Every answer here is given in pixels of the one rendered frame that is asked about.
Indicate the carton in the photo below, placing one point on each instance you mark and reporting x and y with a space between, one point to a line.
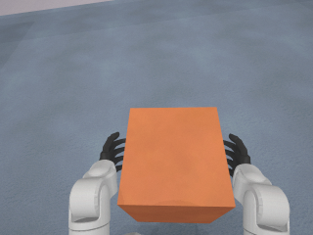
174 167

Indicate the right robot hand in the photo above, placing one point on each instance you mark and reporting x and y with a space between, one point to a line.
239 156

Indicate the robot left forearm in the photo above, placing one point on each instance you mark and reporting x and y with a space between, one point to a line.
89 205

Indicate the robot right forearm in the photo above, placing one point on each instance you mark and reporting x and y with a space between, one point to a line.
266 209

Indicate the left robot hand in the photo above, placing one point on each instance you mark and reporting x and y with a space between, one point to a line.
109 152

